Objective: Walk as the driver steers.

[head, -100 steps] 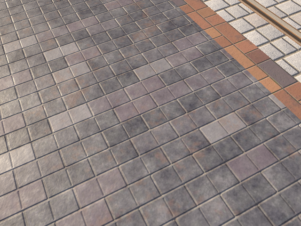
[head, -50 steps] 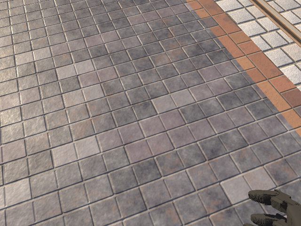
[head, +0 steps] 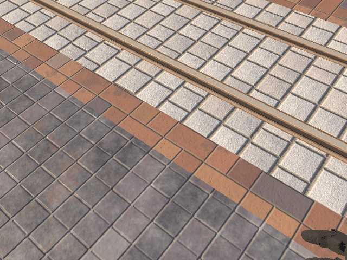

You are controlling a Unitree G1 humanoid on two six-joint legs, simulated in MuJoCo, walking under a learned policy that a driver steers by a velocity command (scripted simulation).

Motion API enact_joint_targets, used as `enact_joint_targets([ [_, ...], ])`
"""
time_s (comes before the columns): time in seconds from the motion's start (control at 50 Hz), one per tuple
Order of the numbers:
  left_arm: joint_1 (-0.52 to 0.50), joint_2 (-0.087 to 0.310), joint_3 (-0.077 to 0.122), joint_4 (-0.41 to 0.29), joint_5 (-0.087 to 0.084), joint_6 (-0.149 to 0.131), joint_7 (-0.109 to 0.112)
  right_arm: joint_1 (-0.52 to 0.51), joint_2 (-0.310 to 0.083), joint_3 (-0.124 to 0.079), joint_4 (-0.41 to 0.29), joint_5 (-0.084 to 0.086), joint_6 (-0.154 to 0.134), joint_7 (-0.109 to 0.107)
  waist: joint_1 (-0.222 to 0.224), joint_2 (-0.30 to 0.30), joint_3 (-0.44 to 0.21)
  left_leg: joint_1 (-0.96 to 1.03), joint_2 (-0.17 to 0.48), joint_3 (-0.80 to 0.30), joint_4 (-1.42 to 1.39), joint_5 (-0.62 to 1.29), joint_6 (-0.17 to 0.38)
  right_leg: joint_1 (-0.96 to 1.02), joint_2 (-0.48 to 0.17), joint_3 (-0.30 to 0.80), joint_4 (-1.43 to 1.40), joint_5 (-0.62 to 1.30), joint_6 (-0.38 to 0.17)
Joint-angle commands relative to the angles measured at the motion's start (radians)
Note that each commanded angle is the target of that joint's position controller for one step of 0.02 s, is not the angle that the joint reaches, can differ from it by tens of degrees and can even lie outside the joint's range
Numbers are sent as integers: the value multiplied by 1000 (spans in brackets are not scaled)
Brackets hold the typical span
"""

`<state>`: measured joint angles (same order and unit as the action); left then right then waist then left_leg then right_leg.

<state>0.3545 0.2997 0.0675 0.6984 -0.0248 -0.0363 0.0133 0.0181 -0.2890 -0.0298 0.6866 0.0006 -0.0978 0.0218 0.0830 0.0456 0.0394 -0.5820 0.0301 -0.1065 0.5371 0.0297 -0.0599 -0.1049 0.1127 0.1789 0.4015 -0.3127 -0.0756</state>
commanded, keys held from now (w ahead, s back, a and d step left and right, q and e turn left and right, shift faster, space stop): w+e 0.32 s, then w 0.32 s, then w+q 0.18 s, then q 0.18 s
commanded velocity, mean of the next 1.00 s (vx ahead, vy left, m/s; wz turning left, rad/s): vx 0.47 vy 0.00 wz -0.22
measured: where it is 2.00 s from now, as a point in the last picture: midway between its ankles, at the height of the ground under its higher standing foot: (242, 214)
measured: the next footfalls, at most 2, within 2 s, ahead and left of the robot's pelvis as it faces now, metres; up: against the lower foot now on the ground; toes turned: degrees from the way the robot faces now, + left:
left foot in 0.08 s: +0.22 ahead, +0.14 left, +0.00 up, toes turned -7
right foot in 0.58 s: +0.44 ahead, -0.18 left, +0.00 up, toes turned -19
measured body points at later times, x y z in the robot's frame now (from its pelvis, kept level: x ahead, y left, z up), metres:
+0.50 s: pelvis +0.26 +0.00 +0.00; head +0.30 -0.01 +0.45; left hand +0.55 +0.16 -0.08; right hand +0.18 -0.28 -0.13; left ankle +0.18 +0.15 -0.74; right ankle +0.38 -0.18 -0.70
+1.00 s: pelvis +0.51 -0.10 +0.00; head +0.54 -0.11 +0.45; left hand +0.63 +0.16 -0.12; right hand +0.63 -0.38 -0.11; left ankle +0.71 +0.00 -0.70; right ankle +0.40 -0.17 -0.74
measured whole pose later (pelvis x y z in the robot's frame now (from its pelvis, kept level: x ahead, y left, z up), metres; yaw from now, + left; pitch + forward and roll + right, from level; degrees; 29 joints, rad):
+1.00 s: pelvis +0.51 -0.10 +0.00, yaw -10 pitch +1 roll -3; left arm 0.29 0.27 0.06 0.78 0.01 -0.07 0.02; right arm 0.12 -0.28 -0.04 0.77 0.01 -0.05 0.05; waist 0.05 0.05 0.04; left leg -0.64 0.07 -0.02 0.64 0.06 -0.01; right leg 0.02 0.05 -0.16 0.26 -0.29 -0.03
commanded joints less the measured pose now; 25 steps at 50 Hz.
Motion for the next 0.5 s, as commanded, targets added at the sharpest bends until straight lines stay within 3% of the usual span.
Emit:
enact_joint_targets([
  [0.02, 7, 156, 46, -42, -2, -2, 10, -53, -126, -44, -79, 8, -30, 5, -34, -169, -36, 129, -30, 11, -48, -61, 33, -22, -248, 240, -21, 223, -114],
  [0.06, -19, 126, 38, -50, 3, 3, 8, 83, -154, -66, -45, 4, -39, -2, -109, -180, -87, 319, -28, 38, -108, -84, 80, -39, -206, 232, 99, 290, -76],
  [0.08, -21, 69, 16, -65, 13, 0, 3, 215, -196, -81, -32, -13, -44, -10, -168, -116, -212, 555, 97, -69, -85, -118, 140, -127, -151, 170, 329, 230, -41],
  [0.1, 101, 3, -5, -90, -5, -7, 3, 332, -282, -103, -8, -30, -33, -13, -140, 162, -359, 919, 332, -483, -139, -314, 300, -469, -2, 23, 670, -134, 39],
  [0.12, 128, 76, 0, -85, -18, -11, 6, 342, -223, -93, 2, -2, -25, -3, -139, 234, -346, 937, 400, -716, -226, -559, 331, -643, -54, 15, 845, -281, 56],
  [0.14, 42, 150, 21, -78, -18, -6, 6, 294, -148, -73, -12, 4, -19, -7, -162, 121, -206, 819, 359, -584, -249, -602, 287, -691, -101, 17, 907, -191, 66],
  [0.16, -28, 160, 25, -90, -6, 0, 8, 247, -121, -64, -18, -3, -10, -11, -157, 51, -123, 701, 316, -433, -253, -490, 251, -673, -136, -25, 904, -117, 71],
  [0.18, -71, 147, 27, -104, 5, 0, 5, 216, -100, -56, -11, -7, -5, -12, -142, 32, -58, 597, 274, -325, -275, -366, 241, -654, -163, -32, 861, -65, 74],
  [0.2, -79, 131, 29, -109, 5, 2, -1, 201, -84, -49, -4, -13, -6, -15, -121, 51, -36, 534, 241, -241, -297, -283, 228, -615, -191, -35, 825, -29, 72],
  [0.24, -67, 88, 22, -112, -6, 12, -9, 199, -81, -51, 12, -9, -13, -17, -106, 76, -27, 480, 215, -135, -341, -199, 233, -575, -212, -64, 780, -4, 74],
  [0.3, -119, 55, 10, -140, 1, 19, -12, 212, -121, -65, 42, -4, -20, -18, -107, 44, -8, 481, 234, -40, -380, -80, 261, -620, -229, -76, 680, 55, 89],
  [0.4, -234, 17, -11, -159, 6, -3, -34, 241, -152, -66, 84, 4, -9, -14, -144, 11, 6, 500, 197, 118, -391, 35, 244, -556, -206, -122, 386, 278, 77],
  [0.46, -330, 13, -17, -188, 3, -14, -51, 299, -180, -69, 119, 21, 4, -12, -171, 7, 36, 545, 217, 142, -390, 38, 236, -518, -183, -167, 255, 295, 59],
  [0.5, -362, 29, -13, -205, 3, -16, -59, 324, -197, -73, 143, 32, 16, -12, -163, 17, 46, 611, 249, 140, -363, 108, 228, -509, -169, -180, 200, 231, 34],
])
